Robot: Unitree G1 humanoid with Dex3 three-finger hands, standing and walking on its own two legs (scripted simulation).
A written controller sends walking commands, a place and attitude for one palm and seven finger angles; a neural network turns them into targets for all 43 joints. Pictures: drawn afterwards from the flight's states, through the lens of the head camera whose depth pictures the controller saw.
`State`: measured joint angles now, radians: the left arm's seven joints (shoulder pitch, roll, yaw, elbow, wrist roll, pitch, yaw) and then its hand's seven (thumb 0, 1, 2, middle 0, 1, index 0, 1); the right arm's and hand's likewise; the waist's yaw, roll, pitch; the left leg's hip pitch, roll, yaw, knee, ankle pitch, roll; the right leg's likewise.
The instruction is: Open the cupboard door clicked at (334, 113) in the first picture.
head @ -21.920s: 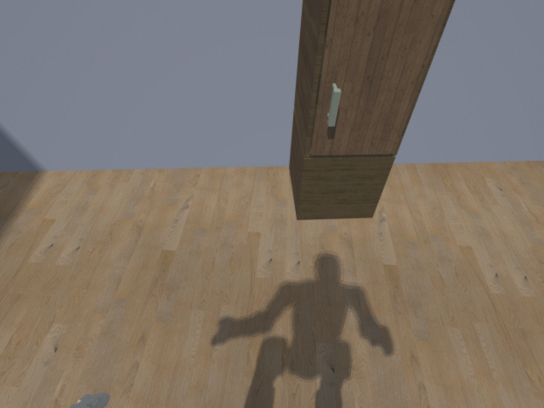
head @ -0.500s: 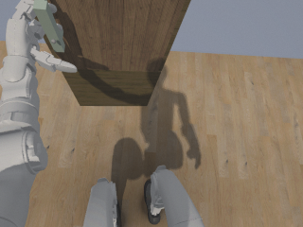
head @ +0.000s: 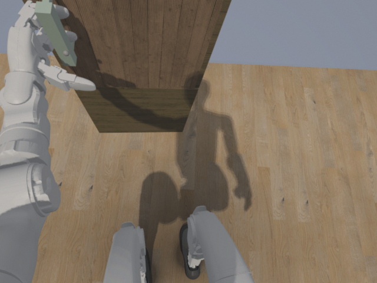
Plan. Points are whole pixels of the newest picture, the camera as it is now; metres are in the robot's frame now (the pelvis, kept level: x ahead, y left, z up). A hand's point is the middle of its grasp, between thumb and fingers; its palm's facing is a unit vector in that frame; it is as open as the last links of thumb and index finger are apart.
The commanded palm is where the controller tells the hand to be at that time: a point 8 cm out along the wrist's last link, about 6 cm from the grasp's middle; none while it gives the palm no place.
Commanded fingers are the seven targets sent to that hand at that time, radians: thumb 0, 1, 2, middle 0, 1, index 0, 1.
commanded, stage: close the thumb around the handle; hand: left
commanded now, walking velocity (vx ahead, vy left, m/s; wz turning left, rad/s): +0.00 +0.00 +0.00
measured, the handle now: (60, 29) +0.60 +0.18 +0.05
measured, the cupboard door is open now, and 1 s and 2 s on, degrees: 0 1 52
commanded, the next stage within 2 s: pull the door open along its arc in 0.72 s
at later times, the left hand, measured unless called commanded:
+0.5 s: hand (64, 52) +0.55 +0.17 +0.04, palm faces -0.04 -1.00 -0.03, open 7.9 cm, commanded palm +0.54 +0.20 +0.04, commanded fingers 0.00 0.90 0.90 -0.40 -1.35 -0.40 -1.35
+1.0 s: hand (75, 56) +0.55 +0.16 +0.04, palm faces -0.03 -1.00 -0.02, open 5.6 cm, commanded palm +0.51 +0.19 +0.04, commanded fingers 0.00 0.90 0.90 -0.40 -1.35 -0.40 -1.35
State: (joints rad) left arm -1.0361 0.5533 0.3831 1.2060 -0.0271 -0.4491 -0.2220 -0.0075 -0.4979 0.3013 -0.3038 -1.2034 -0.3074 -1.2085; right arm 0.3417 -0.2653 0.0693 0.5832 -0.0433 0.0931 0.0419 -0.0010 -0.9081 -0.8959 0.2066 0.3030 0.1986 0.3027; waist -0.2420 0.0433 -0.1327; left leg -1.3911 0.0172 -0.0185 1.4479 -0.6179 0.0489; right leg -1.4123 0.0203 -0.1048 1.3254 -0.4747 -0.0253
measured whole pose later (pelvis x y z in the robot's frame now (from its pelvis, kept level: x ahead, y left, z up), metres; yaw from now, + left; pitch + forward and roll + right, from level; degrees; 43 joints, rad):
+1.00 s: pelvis -0.01 +0.00 +0.00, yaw +0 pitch +32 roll -5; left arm -1.01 0.51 0.39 1.15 -0.03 -0.44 -0.19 -0.01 0.74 0.84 -0.38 -1.35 -0.36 -1.35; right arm 0.34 -0.25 0.07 0.58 -0.04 0.09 0.05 0.00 -0.91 -0.90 0.21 0.30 0.20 0.30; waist -0.24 0.05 -0.14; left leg -1.41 0.02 0.00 1.46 -0.61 0.05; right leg -1.44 0.02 -0.09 1.34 -0.47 -0.02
